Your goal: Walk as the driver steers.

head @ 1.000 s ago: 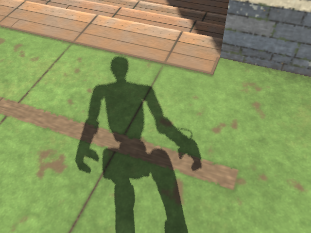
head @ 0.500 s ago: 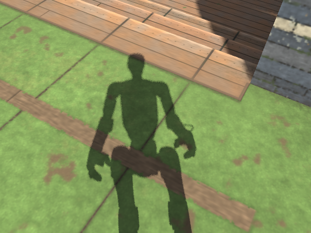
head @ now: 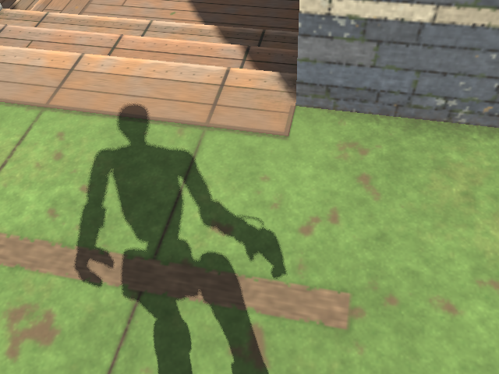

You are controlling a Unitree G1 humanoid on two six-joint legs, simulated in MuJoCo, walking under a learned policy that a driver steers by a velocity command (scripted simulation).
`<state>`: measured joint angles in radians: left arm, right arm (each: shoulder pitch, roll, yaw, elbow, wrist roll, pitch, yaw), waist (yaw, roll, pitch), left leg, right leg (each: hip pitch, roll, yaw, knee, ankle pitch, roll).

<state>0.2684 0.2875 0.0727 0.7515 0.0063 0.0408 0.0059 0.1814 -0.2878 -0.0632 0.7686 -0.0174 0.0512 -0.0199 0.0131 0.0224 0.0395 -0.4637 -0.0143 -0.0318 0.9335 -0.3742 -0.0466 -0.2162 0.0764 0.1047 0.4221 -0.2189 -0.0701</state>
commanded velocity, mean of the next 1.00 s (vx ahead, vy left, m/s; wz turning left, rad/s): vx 0.00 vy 0.00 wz -0.30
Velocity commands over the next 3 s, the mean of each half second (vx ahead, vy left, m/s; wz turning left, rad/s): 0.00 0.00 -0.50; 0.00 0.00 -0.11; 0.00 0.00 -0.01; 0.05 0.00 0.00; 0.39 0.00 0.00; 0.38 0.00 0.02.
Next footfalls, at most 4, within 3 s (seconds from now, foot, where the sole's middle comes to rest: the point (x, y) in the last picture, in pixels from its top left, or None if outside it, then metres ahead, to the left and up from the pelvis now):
0.20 left None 0.05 0.13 -0.78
0.60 right None -0.02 -0.08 -0.78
2.54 left None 0.39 -0.02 -0.78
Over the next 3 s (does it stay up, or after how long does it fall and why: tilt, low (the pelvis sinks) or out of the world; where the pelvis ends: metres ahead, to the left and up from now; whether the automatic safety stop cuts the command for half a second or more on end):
stays up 0.44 -0.11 -0.01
